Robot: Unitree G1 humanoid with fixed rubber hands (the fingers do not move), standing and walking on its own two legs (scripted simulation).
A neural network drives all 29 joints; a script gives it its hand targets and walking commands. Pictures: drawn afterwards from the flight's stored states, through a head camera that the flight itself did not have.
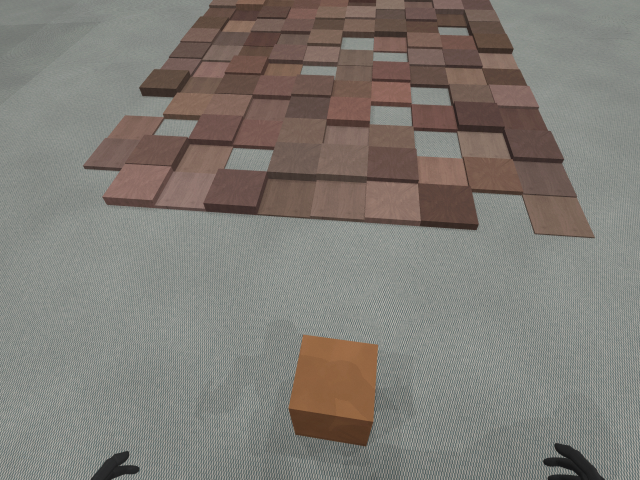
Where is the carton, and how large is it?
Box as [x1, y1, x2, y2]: [288, 335, 377, 445]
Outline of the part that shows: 303,335 288,408 295,434 365,445 373,418 377,345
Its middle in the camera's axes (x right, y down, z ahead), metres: +0.04 +0.45 +1.10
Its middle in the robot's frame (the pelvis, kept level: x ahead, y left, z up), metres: +0.43 +0.00 -0.66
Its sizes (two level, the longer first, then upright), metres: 0.210 0.200 0.250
